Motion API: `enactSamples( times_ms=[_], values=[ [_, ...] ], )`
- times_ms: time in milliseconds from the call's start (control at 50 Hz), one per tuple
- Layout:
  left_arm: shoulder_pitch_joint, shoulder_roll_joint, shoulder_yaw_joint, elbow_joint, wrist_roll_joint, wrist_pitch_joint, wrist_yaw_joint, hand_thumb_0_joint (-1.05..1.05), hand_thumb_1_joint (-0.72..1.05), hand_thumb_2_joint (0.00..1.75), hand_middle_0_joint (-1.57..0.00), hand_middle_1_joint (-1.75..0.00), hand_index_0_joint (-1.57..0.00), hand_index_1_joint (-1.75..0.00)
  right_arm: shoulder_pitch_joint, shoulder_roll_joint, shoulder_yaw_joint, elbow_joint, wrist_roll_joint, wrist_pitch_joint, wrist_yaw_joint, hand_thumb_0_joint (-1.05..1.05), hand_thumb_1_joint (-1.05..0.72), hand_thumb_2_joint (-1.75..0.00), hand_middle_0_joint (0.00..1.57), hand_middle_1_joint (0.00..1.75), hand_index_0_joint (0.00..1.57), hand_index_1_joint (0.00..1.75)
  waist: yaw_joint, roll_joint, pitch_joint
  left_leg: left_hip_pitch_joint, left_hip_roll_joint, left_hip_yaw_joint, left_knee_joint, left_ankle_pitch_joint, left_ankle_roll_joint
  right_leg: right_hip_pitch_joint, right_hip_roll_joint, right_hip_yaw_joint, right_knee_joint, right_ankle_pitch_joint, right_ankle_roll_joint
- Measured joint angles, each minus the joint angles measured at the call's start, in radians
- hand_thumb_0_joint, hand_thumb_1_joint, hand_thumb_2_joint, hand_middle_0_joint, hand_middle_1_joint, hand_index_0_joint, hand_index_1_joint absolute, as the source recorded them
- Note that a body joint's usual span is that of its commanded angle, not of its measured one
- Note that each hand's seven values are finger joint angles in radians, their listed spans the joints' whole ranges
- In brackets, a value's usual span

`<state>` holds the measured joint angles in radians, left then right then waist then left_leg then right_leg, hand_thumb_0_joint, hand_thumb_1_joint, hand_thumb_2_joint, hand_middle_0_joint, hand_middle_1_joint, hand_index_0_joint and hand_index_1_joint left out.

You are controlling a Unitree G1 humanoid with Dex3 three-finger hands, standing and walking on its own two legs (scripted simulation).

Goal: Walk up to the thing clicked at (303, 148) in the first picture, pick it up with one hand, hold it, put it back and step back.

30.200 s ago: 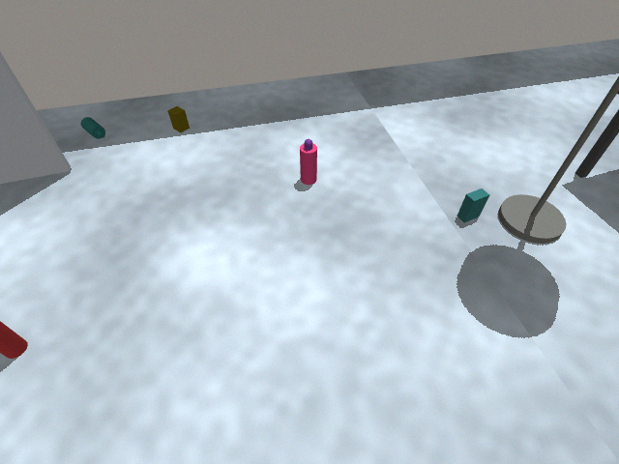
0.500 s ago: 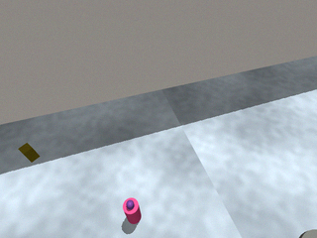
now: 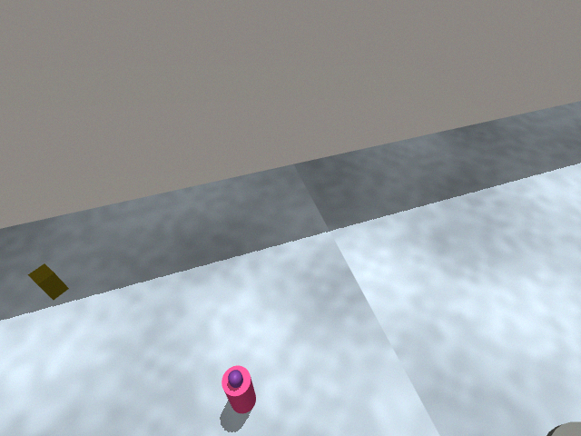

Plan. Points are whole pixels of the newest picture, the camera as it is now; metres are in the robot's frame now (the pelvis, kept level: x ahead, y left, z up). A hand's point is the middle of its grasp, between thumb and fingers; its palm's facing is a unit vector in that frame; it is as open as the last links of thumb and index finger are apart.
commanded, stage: stand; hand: left
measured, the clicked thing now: (239, 388) +0.37 +0.19 -0.66
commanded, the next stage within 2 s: step back in 0.36 s
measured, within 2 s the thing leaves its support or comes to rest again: neither
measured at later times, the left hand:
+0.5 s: hand out of the picture +0.08 +0.26 -0.16, palm faces +0.00 -0.93 -0.36, open 7.4 cm
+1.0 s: hand out of the picture +0.03 +0.30 -0.18, palm faces -0.12 -0.93 -0.35, open 7.4 cm
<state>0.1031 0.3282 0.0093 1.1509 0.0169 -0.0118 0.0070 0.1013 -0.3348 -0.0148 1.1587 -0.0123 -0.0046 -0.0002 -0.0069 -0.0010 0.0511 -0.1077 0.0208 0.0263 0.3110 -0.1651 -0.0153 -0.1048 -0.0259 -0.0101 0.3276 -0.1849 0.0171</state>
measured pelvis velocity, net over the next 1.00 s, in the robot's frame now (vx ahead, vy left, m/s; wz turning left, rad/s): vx -0.11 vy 0.05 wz -0.07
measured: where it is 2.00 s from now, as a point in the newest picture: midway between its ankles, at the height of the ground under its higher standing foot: outside the picture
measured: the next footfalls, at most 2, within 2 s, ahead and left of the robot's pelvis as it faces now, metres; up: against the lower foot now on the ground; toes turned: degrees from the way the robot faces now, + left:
right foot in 1.12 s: -0.13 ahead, -0.09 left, +0.00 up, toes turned -2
left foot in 1.44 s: -0.21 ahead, +0.15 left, +0.00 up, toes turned -4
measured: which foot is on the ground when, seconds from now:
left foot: down 0.00-1.00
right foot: down 0.00-0.66, up 0.68-1.00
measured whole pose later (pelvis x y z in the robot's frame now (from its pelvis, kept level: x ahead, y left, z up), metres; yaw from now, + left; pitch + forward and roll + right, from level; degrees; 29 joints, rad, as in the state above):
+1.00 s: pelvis -0.11 +0.05 -0.02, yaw -4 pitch -1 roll -1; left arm 0.10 0.39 0.07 0.87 0.02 0.07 0.02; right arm 0.15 -0.35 -0.05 0.87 -0.02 0.02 -0.02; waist -0.03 -0.04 0.21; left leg -0.33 -0.01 0.05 0.61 -0.25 0.07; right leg -0.36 0.07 0.14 0.97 -0.50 0.02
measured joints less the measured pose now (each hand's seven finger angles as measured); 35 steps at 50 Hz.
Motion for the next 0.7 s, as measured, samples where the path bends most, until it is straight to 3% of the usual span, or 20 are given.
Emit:
enactSamples(
  times_ms=[360,460,540,600,620,660,700],
  values=[
    [0.007,0.003,-0.002,-0.008,-0.002,0.0,-0.002,0.01,0.9,0.9,-0.21,-0.3,-0.2,-0.3,0.005,-0.002,0.004,-0.004,0.001,0.0,0.001,0.0,-0.91,-0.89,0.2,0.3,0.2,0.3,0.0,0.001,-0.003,0.006,0.005,0.003,-0.004,-0.001,-0.004,0.002,0.005,0.003,0.0,-0.002,-0.004],
    [-0.008,0.021,0.031,-0.07,-0.02,0.014,-0.002,0.01,0.9,0.9,-0.21,-0.3,-0.2,-0.3,-0.022,-0.019,-0.013,-0.06,0.016,0.022,0.008,0.0,-0.9,-0.89,0.2,0.3,0.2,0.3,-0.005,0.005,0.041,-0.08,0.015,0.0,0.113,-0.039,0.001,-0.071,0.013,0.003,0.088,-0.025,-0.011],
    [-0.03,0.04,0.044,-0.127,-0.013,0.032,0.0,0.01,0.9,0.9,-0.21,-0.3,-0.2,-0.3,-0.036,-0.048,-0.031,-0.111,0.018,0.04,0.009,0.0,-0.9,-0.89,0.2,0.3,0.2,0.3,-0.005,0.01,0.081,-0.172,0.006,-0.018,0.259,-0.087,0.03,-0.137,0.012,0.004,0.168,-0.043,-0.011],
    [-0.043,0.053,0.048,-0.167,0.003,0.045,0.002,0.01,0.9,0.9,-0.21,-0.3,-0.2,-0.3,-0.028,-0.065,-0.045,-0.147,0.015,0.054,0.013,0.0,-0.91,-0.89,0.2,0.3,0.2,0.3,-0.004,-0.009,0.096,-0.217,-0.041,-0.036,0.425,-0.245,0.056,-0.19,-0.008,0.022,0.232,-0.058,-0.004],
    [-0.048,0.059,0.049,-0.178,0.007,0.048,0.003,0.01,0.9,0.9,-0.21,-0.3,-0.2,-0.3,-0.019,-0.067,-0.048,-0.158,0.016,0.054,0.015,0.0,-0.91,-0.89,0.2,0.3,0.2,0.3,-0.007,-0.017,0.098,-0.213,-0.051,-0.034,0.437,-0.256,0.061,-0.206,-0.015,0.026,0.251,-0.063,0.0],
    [-0.058,0.07,0.047,-0.203,0.007,0.057,0.005,0.01,0.9,0.9,-0.21,-0.3,-0.2,-0.3,0.007,-0.074,-0.05,-0.176,0.011,0.045,0.016,0.0,-0.91,-0.89,0.2,0.3,0.2,0.3,-0.014,-0.022,0.093,-0.177,-0.049,-0.03,0.358,-0.167,0.062,-0.248,-0.019,0.026,0.301,-0.078,0.01],
    [-0.085,0.085,0.051,-0.224,-0.002,0.068,0.011,0.01,0.9,0.9,-0.21,-0.3,-0.2,-0.3,0.02,-0.061,-0.054,-0.18,-0.004,0.037,0.012,0.0,-0.91,-0.89,0.2,0.3,0.2,0.3,-0.011,-0.051,0.116,-0.179,-0.065,-0.02,0.358,-0.202,0.065,-0.299,-0.004,0.087,0.407,-0.162,-0.02]
  ],
)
